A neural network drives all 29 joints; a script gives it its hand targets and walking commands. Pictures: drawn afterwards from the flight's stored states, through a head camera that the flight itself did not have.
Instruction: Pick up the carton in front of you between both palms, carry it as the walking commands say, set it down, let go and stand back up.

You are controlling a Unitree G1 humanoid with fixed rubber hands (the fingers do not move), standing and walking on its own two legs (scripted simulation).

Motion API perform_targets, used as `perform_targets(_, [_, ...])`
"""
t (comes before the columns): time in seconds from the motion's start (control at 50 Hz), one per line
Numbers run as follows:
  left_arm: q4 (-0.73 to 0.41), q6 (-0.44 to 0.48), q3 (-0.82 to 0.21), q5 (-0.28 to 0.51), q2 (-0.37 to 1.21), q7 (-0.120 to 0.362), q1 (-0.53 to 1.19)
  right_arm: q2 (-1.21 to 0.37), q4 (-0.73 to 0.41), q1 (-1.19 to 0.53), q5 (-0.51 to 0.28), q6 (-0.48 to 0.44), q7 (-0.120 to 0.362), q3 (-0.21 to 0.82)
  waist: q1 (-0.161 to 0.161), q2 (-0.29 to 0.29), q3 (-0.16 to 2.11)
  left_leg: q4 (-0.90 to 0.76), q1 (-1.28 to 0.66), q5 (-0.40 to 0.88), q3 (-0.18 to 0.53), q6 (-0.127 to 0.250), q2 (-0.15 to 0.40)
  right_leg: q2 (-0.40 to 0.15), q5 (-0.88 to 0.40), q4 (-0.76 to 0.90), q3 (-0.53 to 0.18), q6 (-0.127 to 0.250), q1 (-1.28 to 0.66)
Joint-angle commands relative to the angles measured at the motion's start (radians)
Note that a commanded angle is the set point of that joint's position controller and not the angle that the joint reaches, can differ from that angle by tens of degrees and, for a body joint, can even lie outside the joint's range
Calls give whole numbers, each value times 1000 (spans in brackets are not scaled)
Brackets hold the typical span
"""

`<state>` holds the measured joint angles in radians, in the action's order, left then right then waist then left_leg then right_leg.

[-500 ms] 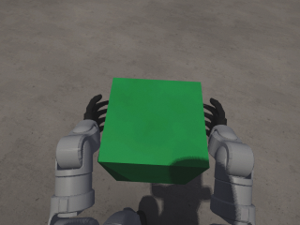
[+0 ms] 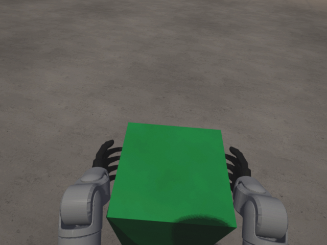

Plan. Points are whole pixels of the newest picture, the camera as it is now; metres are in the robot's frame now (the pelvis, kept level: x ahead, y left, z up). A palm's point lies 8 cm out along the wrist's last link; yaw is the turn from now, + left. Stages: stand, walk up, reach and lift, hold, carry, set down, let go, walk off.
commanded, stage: carry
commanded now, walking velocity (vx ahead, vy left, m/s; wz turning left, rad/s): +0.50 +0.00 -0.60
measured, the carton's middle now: (168, 190) +0.25 +0.01 +0.03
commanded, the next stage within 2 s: none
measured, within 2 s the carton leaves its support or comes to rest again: neither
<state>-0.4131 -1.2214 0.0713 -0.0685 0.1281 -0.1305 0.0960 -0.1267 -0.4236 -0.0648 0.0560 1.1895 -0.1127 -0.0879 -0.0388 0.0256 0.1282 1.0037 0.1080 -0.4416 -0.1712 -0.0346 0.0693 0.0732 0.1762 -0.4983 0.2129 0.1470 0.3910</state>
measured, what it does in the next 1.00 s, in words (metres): walks ahead, turning right: left foot, then right foot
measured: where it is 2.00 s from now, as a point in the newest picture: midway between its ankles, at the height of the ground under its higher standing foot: (215, 145)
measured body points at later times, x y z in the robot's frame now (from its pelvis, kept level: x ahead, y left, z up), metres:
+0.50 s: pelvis +0.32 +0.03 +0.01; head +0.31 +0.07 +0.46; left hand +0.62 +0.10 +0.09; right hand +0.52 -0.19 +0.11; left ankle +0.44 +0.12 -0.72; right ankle +0.14 -0.02 -0.65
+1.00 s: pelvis +0.58 -0.12 +0.00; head +0.56 -0.09 +0.45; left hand +0.87 -0.12 +0.07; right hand +0.71 -0.38 +0.08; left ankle +0.47 +0.10 -0.64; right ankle +0.60 -0.22 -0.72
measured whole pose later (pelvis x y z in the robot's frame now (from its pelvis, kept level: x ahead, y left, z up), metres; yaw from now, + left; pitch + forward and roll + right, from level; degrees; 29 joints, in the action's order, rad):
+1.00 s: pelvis +0.58 -0.12 +0.00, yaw -34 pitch +2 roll -3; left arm -0.41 -1.23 0.05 -0.08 0.13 -0.12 0.03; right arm -0.13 -0.43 -0.01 0.07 1.22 -0.11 -0.07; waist -0.04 0.02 0.11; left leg 1.04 0.13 -0.49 -0.19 -0.11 0.23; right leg 0.03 0.20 -0.57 0.21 0.10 0.41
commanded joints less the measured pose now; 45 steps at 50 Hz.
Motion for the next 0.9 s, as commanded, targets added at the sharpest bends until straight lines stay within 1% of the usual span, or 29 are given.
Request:
perform_targets(0.0, [-142, 0, -685, 383, 860, 198, 476, -870, -77, -404, -263, 15, 145, 646, 22, -33, 228, 365, 615, -12, 217, 9, 23, -368, -294, 210, -605, 181, -539])
perform_targets(0.04, [-94, -10, -691, 387, 869, 203, 470, -880, -62, -373, -250, 13, 145, 637, 47, 8, 138, 113, 453, 37, 222, 8, 70, -312, -76, 293, -503, 85, -270])
perform_targets(0.08, [-108, 0, -695, 381, 851, 207, 453, -887, -48, -361, -235, 2, 142, 646, 36, -104, 104, -84, 426, 48, 137, -17, 31, -267, 30, 348, -426, 88, -195])
perform_targets(0.1, [-106, 2, -661, 373, 835, 208, 431, -897, -53, -384, -258, -1, 138, 649, 30, -108, 118, -141, 408, 95, 111, -21, 24, -263, 28, 353, -422, 87, -207])
perform_targets(0.12, [-100, 3, -659, 361, 832, 208, 405, -887, -44, -372, -262, -4, 137, 669, 27, -95, 97, -192, 442, 170, 113, -17, 22, -254, -43, 348, -421, 76, -217])
perform_targets(0.16, [-92, 5, -651, 349, 797, 207, 380, -873, -25, -344, -265, -1, 134, 671, 23, -127, 67, -295, 503, 243, 96, -38, 18, -222, -136, 339, -403, 64, -288])
perform_targets(0.18, [-76, 6, -633, 328, 792, 205, 342, -860, -69, -353, -276, -4, 137, 687, 22, -192, 71, -324, 541, 246, 74, -36, 12, -217, -270, 306, -384, 56, -363])
perform_targets(0.2, [-48, 9, -617, 312, 795, 204, 299, -860, -83, -357, -278, -3, 134, 706, 22, -180, 88, -326, 508, 311, 86, -38, 28, -232, -330, 294, -377, 43, -334])
perform_targets(0.26, [-145, 19, -642, 316, 806, 200, 322, -878, -152, -399, -318, -6, 145, 721, 15, -118, 116, -417, 433, 378, 76, -48, 6, -204, -347, 256, -373, 34, -328])
perform_targets(0.28, [-152, 21, -637, 320, 804, 196, 331, -872, -151, -398, -335, -4, 144, 730, 10, -156, 113, -445, 452, 381, 76, -41, 2, -203, -426, 224, -372, 32, -394])
perform_targets(0.32, [-161, 22, -648, 303, 768, 186, 344, -837, -149, -385, -320, -1, 146, 723, 12, -196, 127, -501, 412, 370, 64, -42, 14, -213, -421, 188, -383, 24, -423])
perform_targets(0.36, [-149, 12, -640, 304, 741, 180, 326, -796, -142, -370, -304, 4, 138, 699, 44, -82, 196, -636, 24, 354, 36, -15, -5, -142, -400, -54, -305, -45, -239])
perform_targets(0.38, [-177, 10, -665, 317, 737, 174, 356, -780, -116, -331, -306, 4, 139, 671, 64, 103, 317, -648, -259, 163, 240, 18, 173, -74, -214, -334, -253, -100, -21])
perform_targets(0.4, [-167, 3, -666, 318, 718, 170, 366, -747, -64, -320, -285, 5, 132, 661, 37, 322, 319, -723, -388, 237, 622, 95, 436, 9, 277, -568, -187, -132, 221])
perform_targets(0.42, [-196, -2, -699, 346, 709, 178, 404, -758, -62, -270, -257, -4, 128, 617, 57, 332, 317, -727, -360, 300, 668, 146, 451, -48, 307, -691, -235, -106, 277])
perform_targets(0.46, [-164, 2, -708, 365, 779, 193, 402, -834, -67, -282, -256, -8, 130, 624, 57, 101, 235, -746, -213, 314, 463, 114, 386, -160, 195, -720, -256, -107, 295])
perform_targets(0.5, [-155, 15, -702, 339, 827, 203, 377, -901, -92, -317, -272, -21, 143, 663, 58, 84, 203, -795, -131, 274, 299, 101, 351, -183, 136, -608, -226, -106, 268])
perform_targets(0.54, [-158, 27, -718, 323, 852, 203, 365, -929, -101, -321, -295, -28, 168, 694, 58, 118, 161, -845, -49, 196, 175, 84, 318, -175, 113, -505, -181, -120, 222])
perform_targets(0.6, [-193, 40, -721, 324, 849, 189, 352, -873, -153, -333, -329, -32, 173, 716, 51, 134, 138, -870, -110, 206, 104, 89, 317, -170, 24, -407, -148, -129, 283])
perform_targets(0.64, [-204, 34, -704, 291, 814, 171, 310, -836, -184, -342, -341, -20, 177, 713, 52, 174, 101, -848, -134, 366, 1, 72, 304, -179, -49, -355, -128, -126, 300])
perform_targets(0.68, [-220, 24, -696, 297, 807, 160, 319, -805, -200, -337, -356, -7, 177, 712, 55, 103, 73, -838, -115, 431, -49, 72, 279, -161, -112, -266, -85, -118, 259])
perform_targets(0.72, [-188, 9, -682, 279, 775, 148, 284, -758, -190, -326, -346, 7, 169, 713, 53, 135, 33, -815, -135, 474, -127, 58, 257, -131, -145, -210, -36, -115, 262])
perform_targets(0.74, [-204, 2, -664, 279, 748, 152, 292, -746, -178, -313, -325, 17, 167, 713, 49, 111, 45, -818, -158, 477, -110, 65, 280, -154, -159, -185, -60, -100, 240])
perform_targets(0.76, [-218, -9, -674, 292, 741, 155, 324, -750, -163, -306, -329, 20, 164, 683, 52, 138, 9, -821, -167, 505, -115, 53, 298, -148, -126, -142, -47, -88, 234])
perform_targets(0.78, [-187, -17, -665, 288, 732, 158, 308, -726, -170, -320, -319, 26, 162, 687, 51, 149, -3, -802, -189, 563, -139, 46, 297, -149, -149, -115, -40, -83, 230])
perform_targets(0.8, [-174, -21, -666, 295, 737, 163, 292, -724, -181, -346, -318, 32, 158, 697, 49, 112, -8, -763, -212, 699, -168, 46, 300, -127, -123, -100, -21, -71, 190])
perform_targets(0.84, [-155, -27, -651, 290, 728, 169, 267, -721, -155, -315, -307, 42, 155, 675, 33, 147, 14, -617, -220, 933, -211, 31, 306, -64, -97, -90, 45, -53, 79])
perform_targets(0.86, [-127, -33, -655, 293, 732, 168, 276, -740, -113, -295, -300, 46, 155, 665, 33, 161, 60, -473, -230, 1075, -230, 14, 264, -4, -46, -40, 93, -51, -24])
perform_targets(0.88, [-120, -32, -661, 292, 741, 168, 271, -737, -101, -258, -287, 47, 159, 658, 16, 178, 121, -283, -188, 1090, -261, -17, 215, 43, -98, 66, 96, -36, -183])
